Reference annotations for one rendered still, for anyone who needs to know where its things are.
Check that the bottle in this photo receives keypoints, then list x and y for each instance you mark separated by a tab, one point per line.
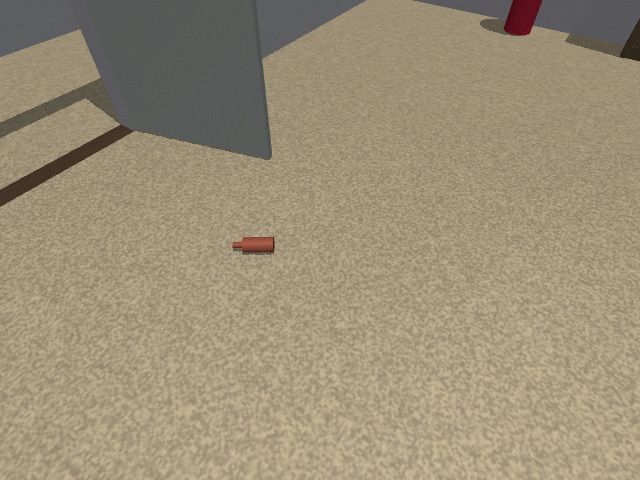
255	244

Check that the bookshelf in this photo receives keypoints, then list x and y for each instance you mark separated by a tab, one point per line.
631	49

